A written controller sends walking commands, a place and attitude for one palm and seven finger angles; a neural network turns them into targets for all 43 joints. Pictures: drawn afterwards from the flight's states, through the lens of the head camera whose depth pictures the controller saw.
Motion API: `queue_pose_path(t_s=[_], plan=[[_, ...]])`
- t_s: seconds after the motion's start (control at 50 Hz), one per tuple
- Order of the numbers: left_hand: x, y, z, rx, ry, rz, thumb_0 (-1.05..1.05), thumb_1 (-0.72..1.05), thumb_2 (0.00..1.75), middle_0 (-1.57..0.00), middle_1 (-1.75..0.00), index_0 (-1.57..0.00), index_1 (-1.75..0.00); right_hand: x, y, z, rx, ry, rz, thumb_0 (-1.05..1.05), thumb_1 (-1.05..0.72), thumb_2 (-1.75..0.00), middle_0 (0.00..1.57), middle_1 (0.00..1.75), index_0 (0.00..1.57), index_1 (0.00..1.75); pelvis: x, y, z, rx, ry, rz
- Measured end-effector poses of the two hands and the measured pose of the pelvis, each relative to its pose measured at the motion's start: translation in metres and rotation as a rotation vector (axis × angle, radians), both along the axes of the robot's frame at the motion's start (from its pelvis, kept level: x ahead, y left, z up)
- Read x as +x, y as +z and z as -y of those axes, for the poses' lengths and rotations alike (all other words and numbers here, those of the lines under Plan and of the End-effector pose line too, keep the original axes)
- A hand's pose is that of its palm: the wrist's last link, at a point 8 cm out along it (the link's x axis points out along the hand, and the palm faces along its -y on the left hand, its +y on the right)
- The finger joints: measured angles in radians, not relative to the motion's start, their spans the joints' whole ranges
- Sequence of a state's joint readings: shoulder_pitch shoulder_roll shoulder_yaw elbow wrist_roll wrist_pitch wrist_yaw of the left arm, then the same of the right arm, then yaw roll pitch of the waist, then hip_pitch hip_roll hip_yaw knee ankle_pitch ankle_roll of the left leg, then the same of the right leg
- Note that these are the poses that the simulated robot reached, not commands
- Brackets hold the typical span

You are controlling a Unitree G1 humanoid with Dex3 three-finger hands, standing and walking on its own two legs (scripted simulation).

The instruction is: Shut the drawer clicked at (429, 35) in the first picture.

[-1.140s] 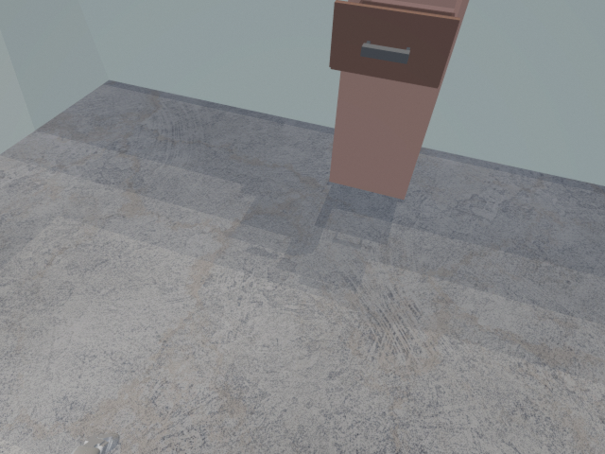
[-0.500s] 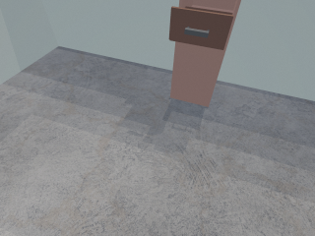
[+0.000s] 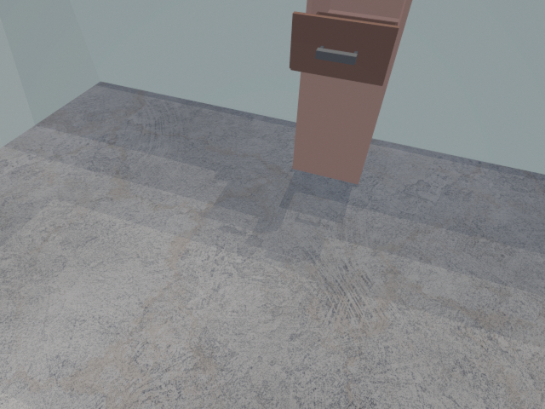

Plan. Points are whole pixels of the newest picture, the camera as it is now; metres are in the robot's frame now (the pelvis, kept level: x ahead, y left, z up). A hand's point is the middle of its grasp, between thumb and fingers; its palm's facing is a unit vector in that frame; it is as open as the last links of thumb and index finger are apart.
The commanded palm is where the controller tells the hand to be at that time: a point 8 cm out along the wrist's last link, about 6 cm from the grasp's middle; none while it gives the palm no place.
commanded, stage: look at it before walking up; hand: left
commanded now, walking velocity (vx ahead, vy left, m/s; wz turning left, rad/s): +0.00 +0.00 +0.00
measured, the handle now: (337, 53) +1.14 -0.14 +0.03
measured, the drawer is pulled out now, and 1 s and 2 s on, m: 0.29 0.29 0.29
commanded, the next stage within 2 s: walk to a spot facing it in 0.40 s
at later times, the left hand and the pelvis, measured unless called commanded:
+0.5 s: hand out of the picture +0.07 +0.25 -0.16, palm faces -0.02 -0.94 -0.33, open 7.4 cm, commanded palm none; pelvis +0.00 +0.00 +0.00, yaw +0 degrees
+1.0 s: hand out of the picture +0.05 +0.14 -0.17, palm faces -0.06 -0.98 -0.17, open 7.4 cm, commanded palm none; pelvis +0.11 -0.03 -0.01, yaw -9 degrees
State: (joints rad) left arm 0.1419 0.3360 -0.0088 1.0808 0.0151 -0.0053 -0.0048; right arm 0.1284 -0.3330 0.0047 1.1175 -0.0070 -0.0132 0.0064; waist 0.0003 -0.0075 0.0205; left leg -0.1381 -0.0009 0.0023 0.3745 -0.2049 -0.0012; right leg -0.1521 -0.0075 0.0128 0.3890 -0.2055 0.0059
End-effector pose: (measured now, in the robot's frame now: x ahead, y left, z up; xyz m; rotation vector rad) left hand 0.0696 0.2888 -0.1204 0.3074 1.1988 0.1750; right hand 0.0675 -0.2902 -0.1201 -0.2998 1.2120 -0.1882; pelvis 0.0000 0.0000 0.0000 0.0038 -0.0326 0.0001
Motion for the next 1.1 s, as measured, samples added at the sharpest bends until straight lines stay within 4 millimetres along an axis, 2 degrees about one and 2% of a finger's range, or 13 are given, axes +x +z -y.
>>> queue_pose_path(t_s=[0.26, 0.58, 0.66, 0.76, 0.84, 0.88, 0.92, 0.96, 1.04, 1.1], plan=[[-0.007, -0.001, -0.002, 0.004, 0.012, -0.022, 0.0, 0.9, 0.9, -0.2, -0.3, -0.2, -0.3, 0.005, 0.001, 0.001, -0.005, 0.008, -0.001, 0.0, -0.91, -0.9, 0.2, 0.3, 0.21, 0.3, 0.001, 0.001, 0.0, 0.0, 0.002, -0.001], [-0.006, -0.002, 0.0, 0.007, 0.019, -0.033, 0.0, 0.9, 0.9, -0.2, -0.3, -0.2, -0.3, 0.013, 0.0, 0.0, -0.001, 0.011, 0.004, 0.0, -0.91, -0.9, 0.2, 0.3, 0.2, 0.3, 0.007, 0.0, 0.002, 0.0, -0.007, -0.007], [-0.011, -0.012, 0.013, -0.028, 0.016, -0.077, 0.0, 0.9, 0.9, -0.2, -0.3, -0.2, -0.3, 0.005, -0.01, -0.01, 0.032, -0.019, -0.009, 0.0, -0.91, -0.9, 0.2, 0.3, 0.2, 0.3, 0.017, -0.004, 0.002, 0.001, -0.039, -0.014], [-0.016, -0.026, 0.038, -0.079, 0.004, -0.154, 0.0, 0.9, 0.9, -0.2, -0.3, -0.2, -0.3, -0.014, -0.028, -0.02, 0.086, -0.101, -0.046, 0.0, -0.91, -0.9, 0.2, 0.3, 0.2, 0.3, 0.038, -0.013, 0.01, 0.012, -0.091, -0.024], [-0.009, -0.035, 0.064, -0.104, 0.002, -0.184, 0.0, 0.9, 0.9, -0.2, -0.3, -0.2, -0.3, -0.033, -0.045, -0.02, 0.12, -0.165, -0.119, 0.0, -0.91, -0.9, 0.2, 0.3, 0.2, 0.3, 0.059, -0.023, 0.022, -0.007, -0.105, -0.02], [-0.006, -0.035, 0.075, -0.117, 0.027, -0.168, 0.0, 0.9, 0.9, -0.2, -0.3, -0.2, -0.3, -0.033, -0.046, -0.021, 0.129, -0.167, -0.174, 0.0, -0.91, -0.9, 0.2, 0.3, 0.2, 0.3, 0.07, -0.022, 0.026, -0.01, -0.105, -0.024], [-0.009, -0.032, 0.085, -0.126, 0.043, -0.186, 0.0, 0.9, 0.9, -0.2, -0.3, -0.2, -0.3, -0.02, -0.041, -0.021, 0.133, -0.168, -0.188, 0.01, -0.91, -0.9, 0.2, 0.3, 0.2, 0.3, 0.082, -0.017, 0.028, -0.006, -0.119, -0.027], [-0.013, -0.027, 0.092, -0.137, 0.046, -0.234, 0.0, 0.9, 0.9, -0.2, -0.3, -0.2, -0.3, 0.003, -0.035, -0.022, 0.137, -0.175, -0.157, 0.01, -0.91, -0.9, 0.2, 0.3, 0.2, 0.3, 0.094, -0.012, 0.027, 0.0, -0.134, -0.032], [-0.011, -0.021, 0.097, -0.158, 0.038, -0.344, 0.0, 0.9, 0.9, -0.2, -0.3, -0.2, -0.3, 0.067, -0.025, -0.027, 0.15, -0.188, -0.036, 0.01, -0.91, -0.9, 0.19, 0.3, 0.2, 0.3, 0.123, -0.007, 0.023, 0.005, -0.165, -0.046], [0.003, -0.022, 0.091, -0.164, 0.034, -0.397, 0.0, 0.9, 0.9, -0.2, -0.3, -0.21, -0.3, 0.122, -0.02, -0.033, 0.154, -0.179, 0.054, 0.01, -0.91, -0.9, 0.19, 0.3, 0.2, 0.3, 0.148, -0.008, 0.017, 0.002, -0.187, -0.05]])
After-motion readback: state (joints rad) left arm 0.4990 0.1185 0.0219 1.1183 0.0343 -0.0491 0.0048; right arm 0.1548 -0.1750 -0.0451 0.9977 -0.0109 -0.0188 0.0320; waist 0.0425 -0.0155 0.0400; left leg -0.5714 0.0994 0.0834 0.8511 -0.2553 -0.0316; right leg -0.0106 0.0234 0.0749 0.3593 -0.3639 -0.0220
